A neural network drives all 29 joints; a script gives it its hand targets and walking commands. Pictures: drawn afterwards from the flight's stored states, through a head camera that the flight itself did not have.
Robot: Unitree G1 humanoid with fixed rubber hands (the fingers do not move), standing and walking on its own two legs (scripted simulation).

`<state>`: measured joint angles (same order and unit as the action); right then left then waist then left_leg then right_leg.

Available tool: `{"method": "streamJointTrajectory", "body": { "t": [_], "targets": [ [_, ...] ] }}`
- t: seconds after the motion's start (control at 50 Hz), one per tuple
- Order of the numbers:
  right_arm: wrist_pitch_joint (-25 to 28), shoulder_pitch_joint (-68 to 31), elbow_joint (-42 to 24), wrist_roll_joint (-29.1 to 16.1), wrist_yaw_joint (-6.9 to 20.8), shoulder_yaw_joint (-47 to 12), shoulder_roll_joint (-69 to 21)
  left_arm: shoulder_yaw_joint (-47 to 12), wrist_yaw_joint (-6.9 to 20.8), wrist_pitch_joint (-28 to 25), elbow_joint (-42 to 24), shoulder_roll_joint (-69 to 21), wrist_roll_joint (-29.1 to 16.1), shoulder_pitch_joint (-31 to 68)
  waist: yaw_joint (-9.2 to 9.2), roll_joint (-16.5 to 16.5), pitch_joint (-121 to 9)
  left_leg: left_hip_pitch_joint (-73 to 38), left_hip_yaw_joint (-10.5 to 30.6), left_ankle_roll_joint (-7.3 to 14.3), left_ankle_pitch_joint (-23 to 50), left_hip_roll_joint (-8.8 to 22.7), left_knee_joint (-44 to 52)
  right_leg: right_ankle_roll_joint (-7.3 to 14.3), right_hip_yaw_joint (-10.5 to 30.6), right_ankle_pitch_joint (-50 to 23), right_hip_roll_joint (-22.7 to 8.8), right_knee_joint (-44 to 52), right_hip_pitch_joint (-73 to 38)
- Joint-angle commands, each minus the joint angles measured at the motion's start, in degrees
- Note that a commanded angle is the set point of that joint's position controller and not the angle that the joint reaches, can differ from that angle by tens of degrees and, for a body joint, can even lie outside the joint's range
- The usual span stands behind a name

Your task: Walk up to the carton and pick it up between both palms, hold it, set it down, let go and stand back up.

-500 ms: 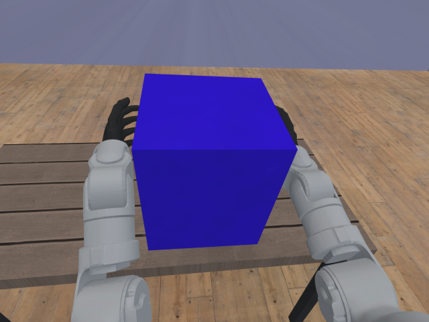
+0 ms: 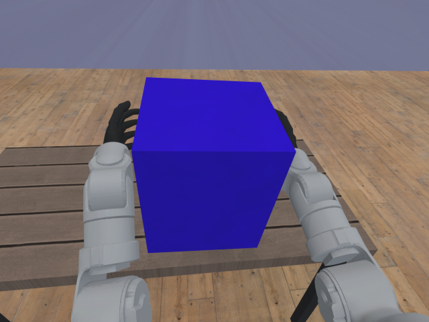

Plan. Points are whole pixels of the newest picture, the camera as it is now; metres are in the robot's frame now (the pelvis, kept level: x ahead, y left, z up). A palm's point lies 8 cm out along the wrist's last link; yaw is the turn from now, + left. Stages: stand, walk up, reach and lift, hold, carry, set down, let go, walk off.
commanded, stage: hold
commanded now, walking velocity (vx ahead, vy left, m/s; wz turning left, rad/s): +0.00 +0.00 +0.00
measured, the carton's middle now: (204, 167) +0.35 +0.00 +0.17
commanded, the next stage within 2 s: none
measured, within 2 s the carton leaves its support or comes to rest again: neither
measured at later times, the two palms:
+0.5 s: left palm (114, 147) +0.36 +0.16 +0.21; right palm (282, 149) +0.36 -0.14 +0.19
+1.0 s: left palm (116, 147) +0.36 +0.16 +0.21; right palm (283, 149) +0.36 -0.15 +0.19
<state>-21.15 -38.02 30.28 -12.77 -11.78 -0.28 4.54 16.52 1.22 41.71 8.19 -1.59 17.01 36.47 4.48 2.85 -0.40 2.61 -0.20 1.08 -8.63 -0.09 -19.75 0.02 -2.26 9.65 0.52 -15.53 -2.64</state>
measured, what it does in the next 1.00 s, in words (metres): stands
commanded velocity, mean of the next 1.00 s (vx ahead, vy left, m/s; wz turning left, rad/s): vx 0.00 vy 0.00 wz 0.00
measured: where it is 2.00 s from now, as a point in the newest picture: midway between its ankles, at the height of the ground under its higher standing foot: outside the picture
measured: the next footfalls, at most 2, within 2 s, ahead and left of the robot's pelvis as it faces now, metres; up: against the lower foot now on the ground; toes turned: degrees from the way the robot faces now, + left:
none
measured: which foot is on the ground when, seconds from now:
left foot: down 0.00-1.00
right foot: down 0.00-1.00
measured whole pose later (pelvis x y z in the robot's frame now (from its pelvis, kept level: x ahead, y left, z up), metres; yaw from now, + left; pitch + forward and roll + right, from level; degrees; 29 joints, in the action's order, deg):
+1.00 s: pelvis +0.00 +0.00 +0.00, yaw +0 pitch -8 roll -1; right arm -20.6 -38.9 31.5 -12.5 -11.3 0.6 4.3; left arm 16.0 0.8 41.5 8.9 -1.2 17.0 36.9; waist 4.7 3.5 -0.2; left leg 3.3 0.2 1.1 -8.4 -0.2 -19.9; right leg 0.0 -2.3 9.4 0.6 -15.4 -2.2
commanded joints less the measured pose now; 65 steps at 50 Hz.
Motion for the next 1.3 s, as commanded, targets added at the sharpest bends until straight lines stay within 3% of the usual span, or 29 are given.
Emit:
{"method": "streamJointTrajectory", "body": {
  "t": [0.0,0.06,0.14,0.22,0.28,0.34,0.46,0.56,0.62,0.72,0.84,0.94,1.06,1.14,1.2,1.28],
  "targets": [
    [4.3,-51.5,-18.9,-3.9,4.4,-19.4,-37.2,-28.1,7.4,-3.3,-2.3,-34.3,-8.5,37.5,0.17,-3.1,-18.2,-8.1,-0.5,-1.1,8.3,-1.3,2.2,-2.3,-1.0,-4.7,2.5,2.8,3.7],
    [4.2,-50.1,-16.3,-2.8,4.8,-17.4,-36.8,-27.0,7.4,-2.9,-0.2,-34.2,-7.4,36.9,0.57,-4.5,-16.3,-6.7,-0.8,-1.0,5.6,-1.4,3.0,-2.2,-0.8,-2.7,1.9,3.0,4.3],
    [4.6,-49.7,-17.4,-3.7,4.3,-17.9,-36.8,-28.5,7.6,-3.6,-2.4,-34.4,-8.9,37.2,1.94,-5.2,-21.3,-9.0,-0.4,-2.0,10.8,-1.6,1.0,-2.6,-0.9,-8.5,2.2,2.0,1.7],
    [4.8,-50.7,-19.8,-5.1,4.1,-20.1,-36.8,-28.9,7.1,-3.8,-2.9,-35.0,-8.9,35.6,0.93,-4.9,-22.4,-10.4,0.1,-2.3,15.0,-1.6,-0.2,-2.7,-1.3,-11.4,2.6,1.7,1.4],
    [4.5,-49.3,-18.5,-4.9,4.0,-20.5,-36.4,-27.2,7.3,-3.7,-2.4,-33.8,-8.0,34.6,0.23,-3.1,-20.5,-9.8,0.0,-1.7,14.3,-1.6,0.5,-2.9,-1.3,-10.8,2.7,1.8,1.2],
    [4.8,-50.5,-19.9,-5.0,4.3,-19.9,-36.2,-28.0,7.3,-3.6,-3.3,-34.4,-8.4,35.2,0.13,-4.0,-19.7,-9.3,0.0,-2.0,13.7,-1.4,0.9,-2.4,-1.4,-8.5,2.9,2.0,1.7],
    [4.7,-50.1,-17.5,-4.2,4.9,-18.6,-36.0,-28.3,6.8,-3.4,-3.1,-34.8,-8.2,36.7,0.61,-3.9,-18.0,-8.9,0.0,-2.1,11.1,-0.9,1.9,-1.9,-1.5,-5.7,3.0,2.4,3.0],
    [5.2,-50.9,-20.5,-4.8,4.8,-19.5,-36.6,-30.3,6.5,-3.8,-4.0,-35.8,-9.6,36.4,0.94,-5.1,-21.7,-10.4,0.1,-2.4,14.1,-1.2,0.3,-2.1,-1.3,-8.5,3.0,1.9,2.5],
    [4.9,-51.0,-19.3,-4.3,4.9,-18.8,-35.8,-29.2,6.6,-3.2,-2.6,-35.2,-8.7,35.7,0.66,-4.9,-20.0,-9.3,-0.1,-2.1,11.8,-1.1,1.0,-1.9,-1.3,-6.2,2.9,2.3,2.8],
    [4.7,-49.4,-19.7,-5.0,4.5,-20.5,-36.5,-28.4,7.0,-3.5,-4.1,-34.3,-8.4,35.1,0.39,-3.7,-21.7,-10.2,-0.1,-1.8,14.8,-1.5,0.4,-2.7,-1.1,-10.5,2.8,1.7,0.9],
    [4.4,-49.3,-17.6,-3.7,4.7,-18.7,-36.3,-26.9,7.6,-3.1,-1.8,-33.5,-7.6,35.1,0.37,-2.9,-17.2,-7.6,-0.4,-1.2,9.8,-1.4,2.1,-2.4,-1.0,-6.2,2.5,2.6,2.3],
    [5.0,-50.9,-21.8,-5.3,4.1,-20.7,-37.6,-29.8,7.6,-3.8,-4.8,-35.1,-9.5,36.7,1.15,-4.1,-22.4,-10.0,-0.2,-2.1,14.9,-1.8,0.1,-2.9,-0.9,-12.3,2.6,1.6,0.4],
    [4.6,-50.0,-18.6,-3.9,4.6,-19.0,-36.8,-29.0,6.9,-3.9,-2.9,-34.6,-8.7,36.9,0.94,-5.0,-19.6,-9.3,-0.1,-1.8,10.1,-1.3,1.4,-2.2,-1.1,-5.8,2.3,2.3,3.6],
    [4.6,-49.7,-18.2,-3.9,4.5,-19.1,-36.8,-27.4,7.2,-3.6,-2.2,-33.9,-8.2,35.8,0.25,-3.2,-20.2,-8.6,-0.3,-1.1,9.9,-1.4,1.6,-2.6,-0.9,-6.6,2.4,2.2,2.2],
    [4.8,-50.1,-19.8,-5.0,4.5,-20.2,-37.1,-29.0,6.8,-4.1,-4.7,-34.7,-9.1,36.7,0.50,-4.2,-22.4,-10.5,0.0,-2.0,14.9,-1.4,0.2,-2.6,-1.2,-9.9,2.9,1.6,1.7],
    [4.3,-49.6,-18.6,-4.6,4.3,-19.7,-36.1,-27.9,7.1,-3.4,-2.0,-34.3,-8.2,34.9,0.68,-3.6,-19.2,-9.7,-0.1,-1.7,13.1,-1.4,0.8,-2.5,-0.9,-8.7,2.7,2.4,2.6]
  ]
}}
